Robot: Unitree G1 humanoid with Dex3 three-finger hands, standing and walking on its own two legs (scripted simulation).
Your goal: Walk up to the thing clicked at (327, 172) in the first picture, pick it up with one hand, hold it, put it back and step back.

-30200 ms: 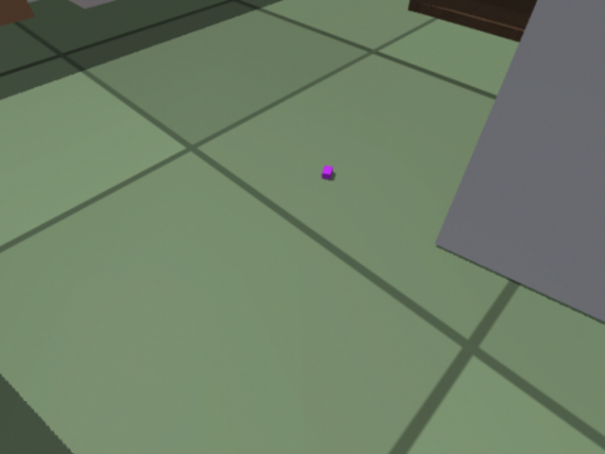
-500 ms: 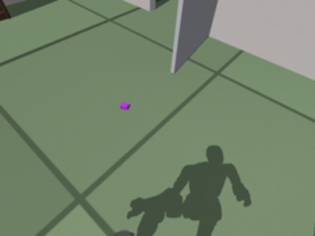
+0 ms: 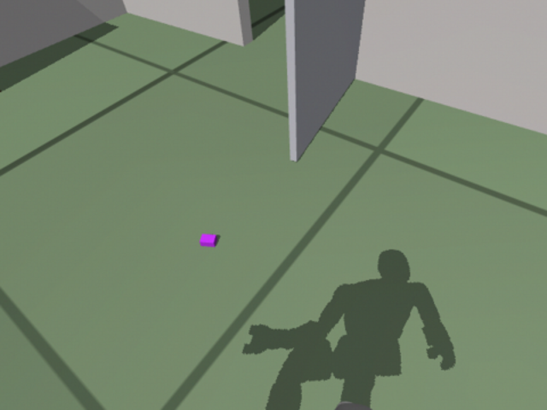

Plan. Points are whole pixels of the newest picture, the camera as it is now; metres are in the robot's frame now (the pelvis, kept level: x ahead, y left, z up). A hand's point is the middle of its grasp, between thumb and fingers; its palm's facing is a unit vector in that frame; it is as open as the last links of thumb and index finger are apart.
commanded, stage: walk up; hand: left
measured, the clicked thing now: (208, 240) +0.92 +0.33 -0.74
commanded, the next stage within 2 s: none
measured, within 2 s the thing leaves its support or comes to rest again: neither
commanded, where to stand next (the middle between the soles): +0.56 +0.05 m, yaw +0 degrees
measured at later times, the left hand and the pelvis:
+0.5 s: hand (92, 369) +0.24 +0.34 -0.14, palm faces -0.04 -0.94 -0.34, open 7.4 cm; pelvis +0.21 +0.07 +0.01, yaw +0 degrees
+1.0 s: hand (136, 244) +0.48 +0.31 -0.11, palm faces -0.05 -0.92 -0.39, open 7.4 cm; pelvis +0.38 +0.05 +0.01, yaw -2 degrees
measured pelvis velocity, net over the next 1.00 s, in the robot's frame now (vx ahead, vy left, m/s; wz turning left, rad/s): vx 0.38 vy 0.05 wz -0.03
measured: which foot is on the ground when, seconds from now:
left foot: up 0.00-0.34, down 0.36-0.90, up 0.92-1.00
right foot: down 0.00-0.40, up 0.42-0.84, down 0.86-1.00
